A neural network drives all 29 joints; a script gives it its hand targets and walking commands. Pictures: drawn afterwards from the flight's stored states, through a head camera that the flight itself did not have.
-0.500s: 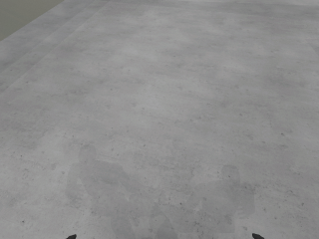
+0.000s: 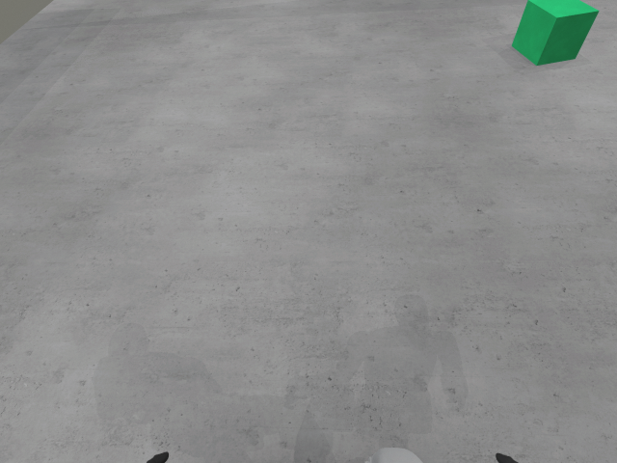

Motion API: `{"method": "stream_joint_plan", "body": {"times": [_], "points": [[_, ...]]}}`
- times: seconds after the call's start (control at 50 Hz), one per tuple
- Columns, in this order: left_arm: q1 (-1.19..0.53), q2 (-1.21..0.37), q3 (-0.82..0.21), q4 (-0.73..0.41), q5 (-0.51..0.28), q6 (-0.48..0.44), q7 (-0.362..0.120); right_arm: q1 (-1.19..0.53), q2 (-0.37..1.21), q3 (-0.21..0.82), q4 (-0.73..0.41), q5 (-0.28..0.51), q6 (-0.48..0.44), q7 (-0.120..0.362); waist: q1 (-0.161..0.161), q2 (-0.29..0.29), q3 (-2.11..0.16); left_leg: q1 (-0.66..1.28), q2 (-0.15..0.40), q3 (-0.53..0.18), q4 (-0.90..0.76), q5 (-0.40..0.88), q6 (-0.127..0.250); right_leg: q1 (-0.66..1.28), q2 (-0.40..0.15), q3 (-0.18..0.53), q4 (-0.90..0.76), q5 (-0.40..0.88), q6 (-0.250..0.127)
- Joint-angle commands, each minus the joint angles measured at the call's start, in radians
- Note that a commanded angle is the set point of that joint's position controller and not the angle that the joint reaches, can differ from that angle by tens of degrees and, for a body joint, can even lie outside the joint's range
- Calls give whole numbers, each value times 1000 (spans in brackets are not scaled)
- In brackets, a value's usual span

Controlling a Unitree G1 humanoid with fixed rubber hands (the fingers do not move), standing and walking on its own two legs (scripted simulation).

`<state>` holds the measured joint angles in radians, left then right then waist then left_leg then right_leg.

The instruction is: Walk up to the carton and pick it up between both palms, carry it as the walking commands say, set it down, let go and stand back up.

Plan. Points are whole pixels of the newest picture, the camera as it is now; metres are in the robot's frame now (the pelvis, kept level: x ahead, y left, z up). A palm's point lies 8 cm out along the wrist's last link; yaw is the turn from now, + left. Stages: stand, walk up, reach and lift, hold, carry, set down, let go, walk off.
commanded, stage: walk up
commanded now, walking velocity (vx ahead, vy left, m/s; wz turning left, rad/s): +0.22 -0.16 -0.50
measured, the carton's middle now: (551, 29) +2.51 -1.43 -0.62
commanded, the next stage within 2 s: none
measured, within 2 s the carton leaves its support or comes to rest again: neither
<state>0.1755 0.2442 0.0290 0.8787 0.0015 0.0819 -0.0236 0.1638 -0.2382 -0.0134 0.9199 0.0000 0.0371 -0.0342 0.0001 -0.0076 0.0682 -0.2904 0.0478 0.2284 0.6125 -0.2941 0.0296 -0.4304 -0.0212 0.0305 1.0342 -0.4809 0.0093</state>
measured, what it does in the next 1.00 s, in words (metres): walks ahead, turning right: right foot, then left foot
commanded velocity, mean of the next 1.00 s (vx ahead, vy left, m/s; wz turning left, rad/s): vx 0.47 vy -0.19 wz -0.43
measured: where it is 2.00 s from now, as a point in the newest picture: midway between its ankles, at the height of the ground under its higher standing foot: (400, 314)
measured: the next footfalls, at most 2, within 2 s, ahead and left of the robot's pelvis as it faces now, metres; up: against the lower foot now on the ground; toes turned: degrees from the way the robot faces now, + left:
right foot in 0.08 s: +0.02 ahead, -0.11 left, +0.00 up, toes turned -5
left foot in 0.62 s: +0.33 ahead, +0.09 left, +0.00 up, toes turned -6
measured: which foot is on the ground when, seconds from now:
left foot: down 0.00-0.10, up 0.12-0.60, down 0.62-1.00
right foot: up 0.00-0.06, down 0.08-0.62, up 0.64-0.96, down 0.98-1.00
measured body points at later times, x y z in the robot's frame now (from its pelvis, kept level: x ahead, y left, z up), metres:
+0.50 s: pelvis +0.11 -0.04 +0.02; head +0.16 -0.07 +0.46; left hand +0.06 +0.20 -0.10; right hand +0.26 -0.30 -0.12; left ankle +0.17 +0.12 -0.65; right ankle -0.02 -0.10 -0.72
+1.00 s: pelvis +0.32 -0.09 -0.02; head +0.32 -0.10 +0.43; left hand +0.54 +0.11 -0.13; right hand +0.19 -0.32 -0.17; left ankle +0.29 +0.09 -0.72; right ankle +0.35 -0.26 -0.72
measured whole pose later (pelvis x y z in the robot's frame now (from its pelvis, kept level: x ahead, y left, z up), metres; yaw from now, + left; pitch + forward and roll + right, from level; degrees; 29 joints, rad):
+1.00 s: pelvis +0.32 -0.09 -0.02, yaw -24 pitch -2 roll +3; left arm 0.08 0.26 0.06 0.89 0.05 0.01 -0.07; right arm 0.39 -0.24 -0.06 1.02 0.00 0.01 -0.01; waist 0.06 -0.03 0.07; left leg -0.13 0.16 0.26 0.76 -0.51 -0.08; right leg -0.51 -0.09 0.05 0.80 -0.26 -0.03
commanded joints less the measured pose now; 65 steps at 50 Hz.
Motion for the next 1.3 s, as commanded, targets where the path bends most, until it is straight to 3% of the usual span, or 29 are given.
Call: {"method": "stream_joint_plan", "body": {"times": [0.0,0.02,0.04,0.06,0.08,0.1,0.16,0.22,0.38,0.44,0.52,0.56,0.58,0.6,0.64,0.68,0.76,0.8,0.88,0.92,0.94,0.96,0.98,1.0,1.1,1.2,1.24,1.26,1.28], "points": [[-27,94,51,-101,17,-12,-36,5,-279,-123,-64,-49,-17,-20,18,90,-148,68,499,-413,-297,-76,136,84,-79,-53,-242,-105,-14],[-16,129,61,-130,21,-4,-78,-40,-330,-140,-59,-42,-12,-26,62,91,-129,-52,564,-483,-368,-489,129,93,-129,-7,-198,-85,-31],[81,123,64,-103,24,-13,-85,-197,-311,-138,-87,-41,-14,-19,158,98,-47,-297,508,-329,-302,-556,60,301,-163,-22,-340,-41,-61],[304,153,81,-4,16,-39,-66,-223,-214,-111,-101,-58,-24,4,230,-74,-113,-431,281,-127,14,-548,-7,569,-88,32,-484,-85,-72],[436,266,103,42,34,-62,-34,-231,-92,-71,-133,-60,-24,20,272,-491,-56,-605,28,-51,530,-453,-61,479,-261,512,-800,-465,-140],[338,257,79,39,4,-67,-13,-293,-88,-68,-165,-53,-35,29,205,-411,18,-670,-8,-173,655,-312,-98,346,-292,751,-985,-572,-176],[143,194,64,-23,8,-86,-1,-202,-110,-64,-100,-51,-46,46,76,-169,42,-515,76,-232,651,-74,-73,253,-216,564,-940,-307,-173],[261,163,50,14,0,-119,18,-245,-97,-57,-113,-56,-57,61,107,-33,30,-535,84,-246,603,0,-74,429,-197,521,-874,-16,-146],[478,114,55,67,1,-155,38,-311,-54,-54,-146,-40,-73,69,190,-217,-49,-648,56,-212,493,-22,-90,715,-154,398,-759,644,-157],[548,122,61,73,8,-153,44,-397,-60,-49,-194,-23,-80,68,211,-161,-69,-653,27,-192,420,-74,-91,764,-175,446,-714,861,-165],[443,100,50,47,28,-137,27,-335,-46,-41,-202,-9,-73,49,132,-143,-41,-327,-6,-89,107,-51,-101,502,-103,345,-669,974,-147],[356,106,52,6,9,-130,8,-35,-94,-68,-93,-3,-69,15,0,-122,-192,207,4,-117,-82,5,-58,260,-7,254,-410,1122,-99],[278,94,58,-46,-9,-136,1,282,-188,-107,-3,-22,-70,-9,-120,-66,-355,659,157,-260,-166,210,-18,-35,9,211,-112,796,-76],[339,24,35,-70,-23,-137,5,434,-300,-123,42,-48,-69,-28,-131,230,-465,885,450,-549,-138,544,25,-295,108,135,172,4,-33],[309,53,56,-65,-20,-112,-2,418,-306,-141,38,-33,-58,-38,-87,152,-479,829,588,-698,-124,749,123,-419,24,145,484,-77,-11],[212,44,56,-65,5,-89,-20,233,-170,-91,1,-18,-54,-35,-34,109,-257,486,452,-411,-167,545,99,-363,-45,130,475,86,10],[117,24,56,-77,16,-41,-44,53,-127,-89,-72,-6,-76,-21,27,158,48,30,504,-326,-380,251,134,-273,-147,101,396,130,18],[55,8,36,-59,23,-39,-51,9,-127,-77,-90,-14,-84,2,54,182,143,-100,472,-266,-458,149,82,-171,-181,56,109,163,16],[100,26,14,25,38,-57,-61,-2,-211,-110,-31,-17,-80,15,100,229,21,-30,359,-104,-341,78,21,128,-101,-125,-250,222,-9],[169,68,25,77,47,-73,-50,22,-217,-108,-23,-16,-65,23,134,139,-88,-26,304,-89,-119,147,-2,293,-40,-152,-367,241,-42],[232,101,45,119,52,-85,-44,62,-183,-95,-26,-25,-62,29,163,5,-137,-88,244,-78,91,173,-23,402,-16,-133,-390,214,-60],[339,207,63,149,59,-96,-28,60,-128,-69,-58,-21,-57,37,195,-318,-169,-199,86,-22,431,-44,-66,442,-188,202,-623,-24,-116],[382,277,73,157,44,-95,-16,36,-79,-52,-80,-18,-56,39,178,-412,-147,-360,-30,-89,612,-383,-83,452,-330,637,-845,-91,-184],[320,260,55,145,30,-90,-5,37,-88,-62,-87,-18,-55,43,141,-349,-142,-404,2,-173,687,-360,-76,483,-333,651,-858,-98,-250],[101,162,43,83,17,-101,16,38,-121,-77,-80,-23,-56,55,41,-96,-71,-262,86,-197,491,-210,-59,230,-231,301,-783,-57,-174],[96,154,43,72,30,-106,7,-8,-66,-52,-91,-13,-45,54,35,-151,-37,-92,62,-153,214,-214,-57,106,-187,254,-788,-37,-209],[-12,145,49,42,23,-94,-3,189,-57,-59,-27,-17,-55,38,-88,-55,-107,253,22,-122,-49,-69,-58,-83,-105,146,-608,-113,-153],[-11,101,38,48,13,-103,-8,324,-121,-81,33,-24,-62,29,-140,149,-157,415,116,-254,-191,-128,-20,-180,-32,76,-386,-97,-91],[-31,30,21,-3,17,-112,-7,411,-260,-110,44,-35,-71,16,-158,429,-143,479,455,-705,-407,-248,48,-388,45,-37,-76,-85,-29]]}}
